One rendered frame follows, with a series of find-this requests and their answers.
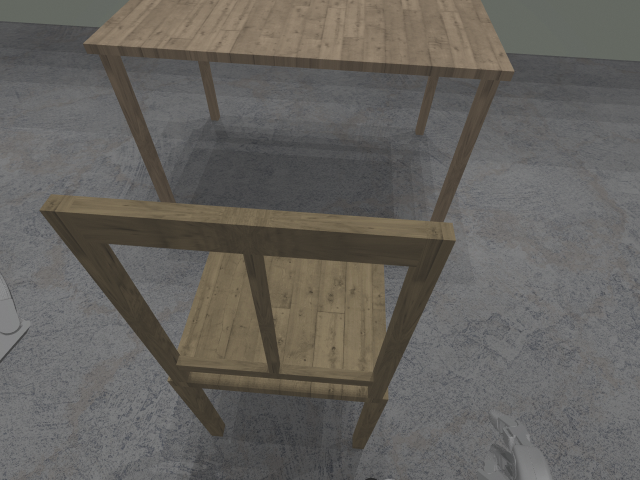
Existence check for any right robot hand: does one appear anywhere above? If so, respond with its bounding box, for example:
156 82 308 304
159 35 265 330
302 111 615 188
477 409 553 480

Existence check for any table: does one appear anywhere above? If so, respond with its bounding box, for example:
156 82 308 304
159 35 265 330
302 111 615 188
83 0 515 222

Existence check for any chair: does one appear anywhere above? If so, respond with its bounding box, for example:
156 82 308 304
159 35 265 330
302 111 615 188
39 194 456 449

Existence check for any left robot hand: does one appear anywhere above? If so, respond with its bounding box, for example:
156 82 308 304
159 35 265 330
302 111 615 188
0 272 31 363

